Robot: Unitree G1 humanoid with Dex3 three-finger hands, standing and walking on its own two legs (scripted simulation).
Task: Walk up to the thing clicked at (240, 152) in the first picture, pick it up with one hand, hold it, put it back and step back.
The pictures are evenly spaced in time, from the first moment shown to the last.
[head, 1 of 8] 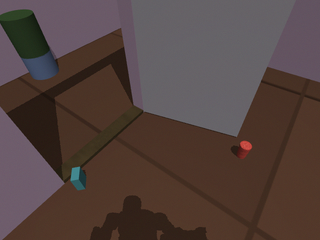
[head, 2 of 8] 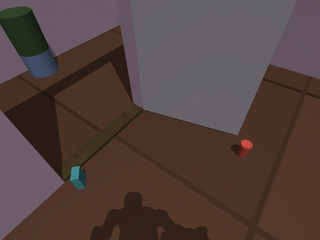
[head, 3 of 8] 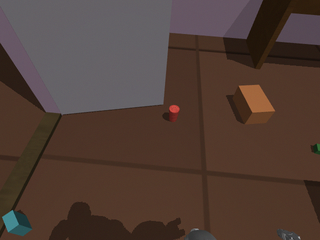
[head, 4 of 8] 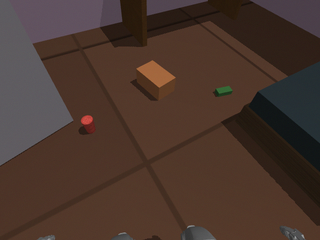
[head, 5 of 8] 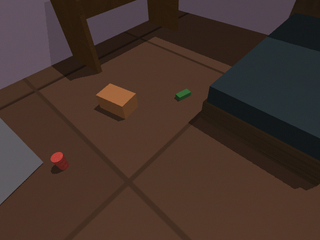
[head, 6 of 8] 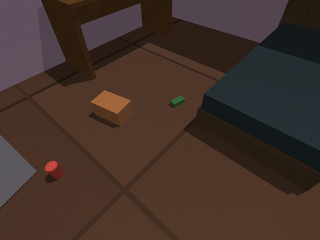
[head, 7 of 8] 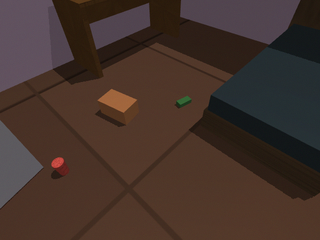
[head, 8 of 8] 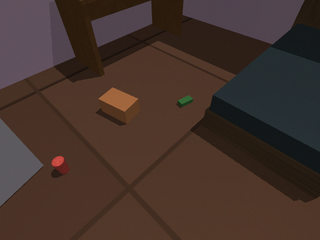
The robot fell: no
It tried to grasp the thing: no
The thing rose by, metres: 0.00
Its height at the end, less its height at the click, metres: +0.00
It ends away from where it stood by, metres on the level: 0.00
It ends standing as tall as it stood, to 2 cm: yes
